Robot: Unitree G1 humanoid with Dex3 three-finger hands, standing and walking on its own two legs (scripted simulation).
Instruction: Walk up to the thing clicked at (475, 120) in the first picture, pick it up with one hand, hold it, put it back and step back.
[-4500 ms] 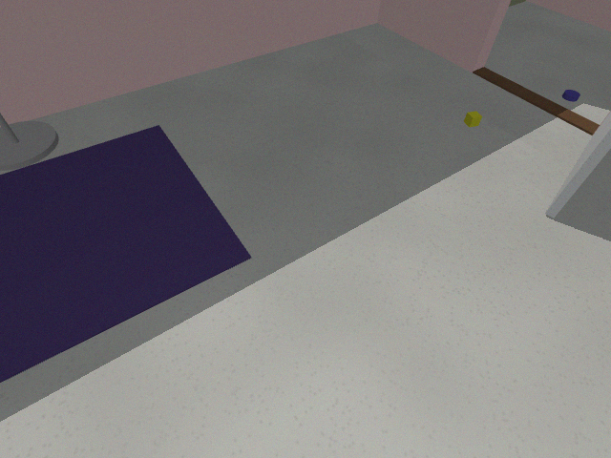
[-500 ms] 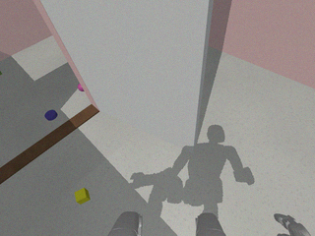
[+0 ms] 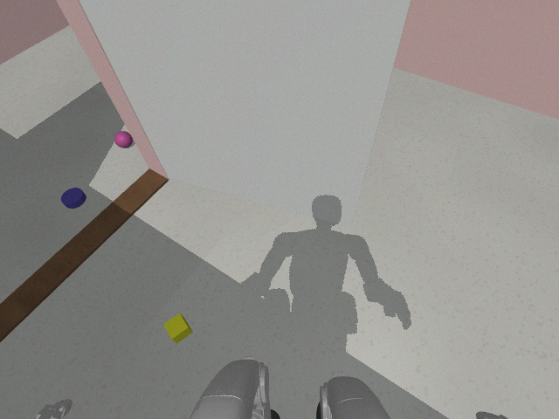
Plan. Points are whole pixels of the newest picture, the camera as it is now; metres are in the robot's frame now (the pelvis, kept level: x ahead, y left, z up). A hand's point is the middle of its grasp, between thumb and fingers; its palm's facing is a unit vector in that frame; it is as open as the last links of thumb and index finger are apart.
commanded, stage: walk up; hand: left
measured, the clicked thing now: (178, 328) +0.42 +0.37 -0.70
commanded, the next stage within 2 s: none
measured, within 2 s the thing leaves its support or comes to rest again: neither
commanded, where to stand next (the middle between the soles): -0.01 +0.19 m, yaw -10 degrees
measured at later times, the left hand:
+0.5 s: hand out of the picture -0.03 +0.53 -0.12, palm faces -0.12 -0.84 -0.53, open 7.4 cm
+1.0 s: hand out of the picture +0.04 +0.49 -0.13, palm faces -0.24 -0.88 -0.40, open 7.4 cm
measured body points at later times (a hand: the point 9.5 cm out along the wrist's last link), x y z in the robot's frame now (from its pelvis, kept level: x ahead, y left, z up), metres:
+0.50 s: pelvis -0.11 +0.22 +0.00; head -0.09 +0.21 +0.45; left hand -0.03 +0.58 -0.09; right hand -0.09 -0.09 -0.12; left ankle -0.07 +0.33 -0.69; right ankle -0.12 +0.13 -0.65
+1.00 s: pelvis -0.10 +0.24 +0.02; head -0.09 +0.24 +0.47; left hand +0.05 +0.53 -0.10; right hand -0.12 -0.10 -0.09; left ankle +0.00 +0.32 -0.70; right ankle -0.17 +0.11 -0.69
